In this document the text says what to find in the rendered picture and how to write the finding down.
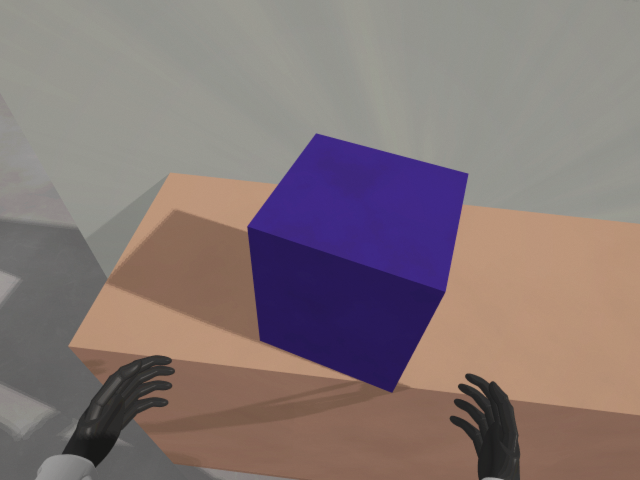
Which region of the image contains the pedestal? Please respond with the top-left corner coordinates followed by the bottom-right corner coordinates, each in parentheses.
top-left (68, 173), bottom-right (640, 480)

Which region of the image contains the robot left forearm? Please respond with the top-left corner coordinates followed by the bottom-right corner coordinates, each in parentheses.
top-left (35, 454), bottom-right (99, 480)

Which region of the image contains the carton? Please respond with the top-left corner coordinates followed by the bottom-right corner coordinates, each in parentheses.
top-left (247, 133), bottom-right (468, 393)

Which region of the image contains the right robot hand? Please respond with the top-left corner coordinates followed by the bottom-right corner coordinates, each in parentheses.
top-left (450, 373), bottom-right (520, 480)

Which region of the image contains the left robot hand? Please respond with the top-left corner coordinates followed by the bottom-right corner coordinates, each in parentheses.
top-left (61, 355), bottom-right (175, 468)

